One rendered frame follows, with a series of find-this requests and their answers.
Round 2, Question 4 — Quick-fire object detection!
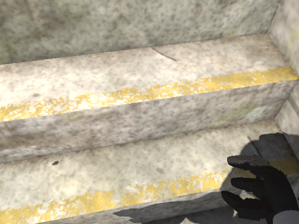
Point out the right robot hand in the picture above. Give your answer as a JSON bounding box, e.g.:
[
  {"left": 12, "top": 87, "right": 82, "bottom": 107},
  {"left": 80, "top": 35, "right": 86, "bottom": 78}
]
[{"left": 221, "top": 154, "right": 299, "bottom": 224}]

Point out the robot right forearm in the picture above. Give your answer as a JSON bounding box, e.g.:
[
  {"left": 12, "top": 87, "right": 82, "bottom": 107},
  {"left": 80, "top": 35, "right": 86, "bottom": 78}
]
[{"left": 273, "top": 210, "right": 299, "bottom": 224}]

